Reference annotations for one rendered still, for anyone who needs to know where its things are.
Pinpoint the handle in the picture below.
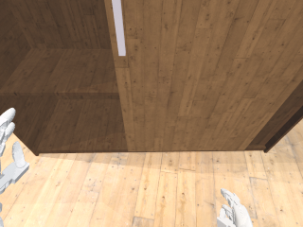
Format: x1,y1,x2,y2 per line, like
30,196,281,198
112,0,126,56

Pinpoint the wardrobe door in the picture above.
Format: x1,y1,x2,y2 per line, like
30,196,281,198
104,0,303,152
249,79,303,146

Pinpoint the right robot hand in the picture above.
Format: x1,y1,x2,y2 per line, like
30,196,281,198
217,188,254,227

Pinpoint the left robot hand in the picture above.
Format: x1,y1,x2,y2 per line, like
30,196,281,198
0,108,29,195

